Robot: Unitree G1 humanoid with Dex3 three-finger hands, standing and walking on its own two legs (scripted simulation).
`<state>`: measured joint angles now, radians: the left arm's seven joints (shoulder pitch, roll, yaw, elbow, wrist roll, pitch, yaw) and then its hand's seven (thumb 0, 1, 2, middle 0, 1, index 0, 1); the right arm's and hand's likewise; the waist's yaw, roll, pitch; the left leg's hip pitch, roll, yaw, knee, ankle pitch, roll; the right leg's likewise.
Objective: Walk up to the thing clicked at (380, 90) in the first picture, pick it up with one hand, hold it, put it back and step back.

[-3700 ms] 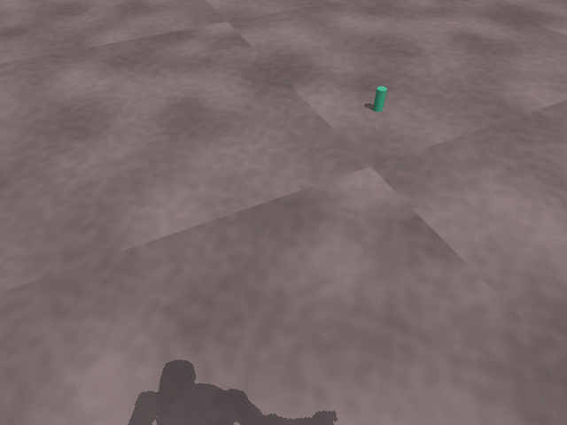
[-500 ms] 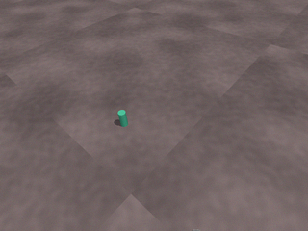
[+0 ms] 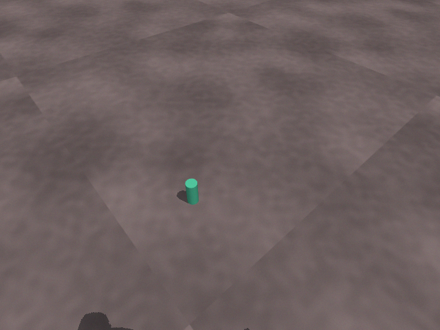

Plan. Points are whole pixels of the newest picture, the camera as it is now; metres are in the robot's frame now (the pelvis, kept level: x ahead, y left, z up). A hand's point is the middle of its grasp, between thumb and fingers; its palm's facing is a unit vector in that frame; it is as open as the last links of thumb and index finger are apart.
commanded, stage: walk up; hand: left
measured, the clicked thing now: (192, 191) +0.92 +0.19 -0.68
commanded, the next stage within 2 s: none
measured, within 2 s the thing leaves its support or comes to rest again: neither
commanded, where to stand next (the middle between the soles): +0.55 +0.00 m, yaw -3 degrees
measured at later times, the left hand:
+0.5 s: hand (121, 271) +0.28 +0.24 -0.11, palm faces -0.04 -0.91 -0.42, open 7.4 cm
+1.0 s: hand (118, 223) +0.41 +0.29 -0.14, palm faces -0.08 -0.93 -0.36, open 7.4 cm
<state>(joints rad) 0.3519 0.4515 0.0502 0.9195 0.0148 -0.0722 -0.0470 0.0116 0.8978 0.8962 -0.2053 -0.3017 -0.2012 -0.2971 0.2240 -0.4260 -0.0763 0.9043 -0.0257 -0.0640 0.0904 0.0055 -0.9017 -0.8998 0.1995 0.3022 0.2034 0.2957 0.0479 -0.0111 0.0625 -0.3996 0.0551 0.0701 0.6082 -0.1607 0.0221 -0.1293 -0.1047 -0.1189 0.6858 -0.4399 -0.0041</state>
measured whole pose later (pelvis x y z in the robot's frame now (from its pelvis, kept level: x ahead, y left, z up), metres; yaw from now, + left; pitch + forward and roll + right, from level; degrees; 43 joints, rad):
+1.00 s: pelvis +0.36 +0.02 +0.01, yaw -2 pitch -3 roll +0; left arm 0.31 0.45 0.03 0.92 0.00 -0.06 -0.03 0.01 0.90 0.90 -0.20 -0.30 -0.20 -0.30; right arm 0.28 -0.39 -0.05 0.85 -0.01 -0.07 0.06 0.00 -0.90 -0.90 0.20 0.30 0.20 0.30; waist 0.00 -0.05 0.08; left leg -0.28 0.03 0.09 0.57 -0.24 0.03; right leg -0.45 -0.06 0.00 1.03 -0.38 -0.03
